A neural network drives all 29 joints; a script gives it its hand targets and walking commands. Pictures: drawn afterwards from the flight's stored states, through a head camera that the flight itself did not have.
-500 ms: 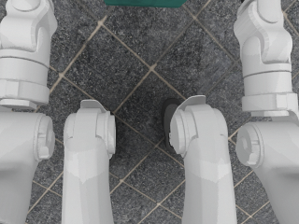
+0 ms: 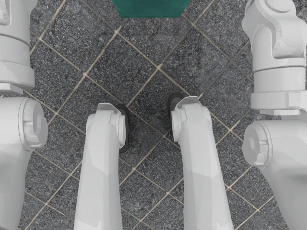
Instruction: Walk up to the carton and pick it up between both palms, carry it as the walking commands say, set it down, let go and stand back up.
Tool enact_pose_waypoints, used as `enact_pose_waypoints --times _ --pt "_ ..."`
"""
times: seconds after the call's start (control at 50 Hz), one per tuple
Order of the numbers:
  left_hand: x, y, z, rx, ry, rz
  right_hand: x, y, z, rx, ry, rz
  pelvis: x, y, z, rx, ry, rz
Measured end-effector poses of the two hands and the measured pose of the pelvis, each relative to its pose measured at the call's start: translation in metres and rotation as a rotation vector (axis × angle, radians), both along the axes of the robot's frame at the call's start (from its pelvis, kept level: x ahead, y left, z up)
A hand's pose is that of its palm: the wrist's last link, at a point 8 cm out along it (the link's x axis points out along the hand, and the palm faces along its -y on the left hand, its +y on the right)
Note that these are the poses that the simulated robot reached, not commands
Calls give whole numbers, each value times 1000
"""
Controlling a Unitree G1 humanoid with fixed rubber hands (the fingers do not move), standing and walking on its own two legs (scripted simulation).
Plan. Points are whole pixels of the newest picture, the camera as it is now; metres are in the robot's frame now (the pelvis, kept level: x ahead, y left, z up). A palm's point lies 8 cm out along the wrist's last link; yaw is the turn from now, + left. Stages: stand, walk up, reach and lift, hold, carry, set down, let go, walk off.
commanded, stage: set down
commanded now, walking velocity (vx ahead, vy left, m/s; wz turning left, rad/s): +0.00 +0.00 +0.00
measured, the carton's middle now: out of the picture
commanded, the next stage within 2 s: let go in 0.48 s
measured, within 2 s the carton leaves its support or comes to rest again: neither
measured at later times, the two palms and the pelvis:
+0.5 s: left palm out of the picture +0.60 +0.17 +0.01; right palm out of the picture +0.54 -0.21 -0.01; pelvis +0.04 -0.01 +0.13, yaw +0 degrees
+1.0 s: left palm out of the picture +0.42 +0.21 +0.07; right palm out of the picture +0.39 -0.23 +0.09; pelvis +0.06 +0.01 +0.19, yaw -1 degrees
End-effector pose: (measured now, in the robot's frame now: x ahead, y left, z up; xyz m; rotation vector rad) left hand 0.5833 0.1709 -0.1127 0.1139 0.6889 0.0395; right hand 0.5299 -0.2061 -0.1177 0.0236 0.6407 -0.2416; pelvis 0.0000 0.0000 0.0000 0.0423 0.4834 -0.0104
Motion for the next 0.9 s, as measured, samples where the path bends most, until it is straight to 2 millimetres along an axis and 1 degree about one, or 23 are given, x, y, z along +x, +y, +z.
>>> enact_pose_waypoints --times 0.1,0.18,0.26,0.38,0.44,0.52,0.6,0.64,0.68,0.72,0.76,0.82,0.9 --pt "-2 -11 19 -17 14 -14 5 0 32 -3 7 3 -4 -4 24 -1 7 -7" --pt "2 -15 39 -13 4 -24 11 0 56 -8 7 2 -2 -8 45 -2 12 -10" --pt "7 -13 63 -1 -11 -30 14 1 74 -12 16 2 5 -12 66 -2 10 -8" --pt "11 -7 99 7 -17 -47 10 2 98 2 29 -4 21 -15 100 -2 -6 -4" --pt "14 -2 115 4 -9 -46 9 2 108 -2 41 -7 29 -15 116 -2 -13 -3" --pt "17 5 123 -4 9 -37 8 0 113 -21 62 -10 37 -13 133 -4 -12 -4" --pt "14 12 121 15 4 -38 2 -2 114 -46 51 -3 44 -9 144 -6 -8 -6" --pt "7 16 117 29 8 -40 -4 -2 113 -63 52 16 46 -7 148 -7 -5 -8" --pt "-6 19 113 47 18 -42 -14 -2 113 -86 63 46 48 -4 152 -7 -8 -12" --pt "-23 22 112 72 38 -50 -27 -3 115 -110 79 77 51 -1 155 -8 -19 -14" --pt "-45 24 114 91 59 -60 -44 -4 121 -137 102 108 53 1 159 -11 -39 -15" --pt "-81 26 127 105 89 -79 -72 -6 139 -158 133 144 56 4 167 -17 -85 -15" --pt "-123 29 151 93 123 -85 -106 -11 171 -156 159 162 57 7 179 -27 -170 -7"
